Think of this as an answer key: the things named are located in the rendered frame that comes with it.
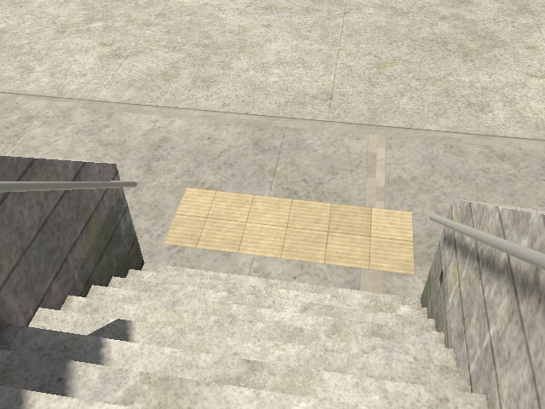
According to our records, stairs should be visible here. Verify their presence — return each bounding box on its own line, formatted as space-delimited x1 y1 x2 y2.
0 263 488 409

